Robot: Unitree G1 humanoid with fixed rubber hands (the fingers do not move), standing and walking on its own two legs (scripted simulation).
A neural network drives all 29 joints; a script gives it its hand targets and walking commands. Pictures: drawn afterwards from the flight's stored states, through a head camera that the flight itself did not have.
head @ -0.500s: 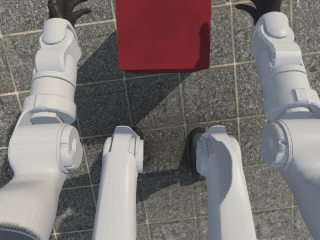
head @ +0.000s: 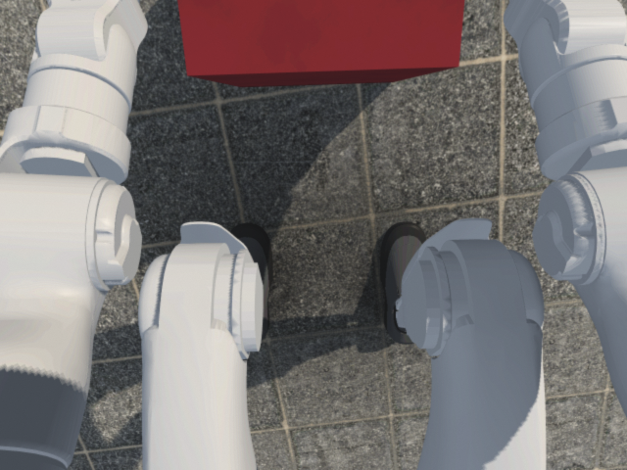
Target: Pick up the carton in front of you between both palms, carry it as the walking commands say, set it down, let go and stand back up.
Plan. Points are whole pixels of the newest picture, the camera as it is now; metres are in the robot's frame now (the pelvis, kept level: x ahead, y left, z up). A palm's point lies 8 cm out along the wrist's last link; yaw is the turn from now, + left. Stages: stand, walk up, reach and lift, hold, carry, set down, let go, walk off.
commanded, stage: reach and lift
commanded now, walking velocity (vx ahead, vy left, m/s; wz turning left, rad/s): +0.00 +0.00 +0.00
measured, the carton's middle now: out of the picture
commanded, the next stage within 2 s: none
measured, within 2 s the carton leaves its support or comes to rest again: leaves its support in 0.74 s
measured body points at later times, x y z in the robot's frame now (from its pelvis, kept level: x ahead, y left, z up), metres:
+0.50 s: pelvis -0.01 +0.00 +0.00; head +0.37 +0.01 +0.23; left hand +0.56 +0.17 -0.18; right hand +0.57 -0.14 -0.18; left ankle +0.10 +0.13 -0.33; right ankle +0.11 -0.13 -0.33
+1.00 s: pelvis -0.01 +0.00 +0.05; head +0.29 +0.01 +0.39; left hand +0.53 +0.17 -0.04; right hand +0.53 -0.13 -0.04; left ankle +0.10 +0.13 -0.33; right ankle +0.11 -0.13 -0.33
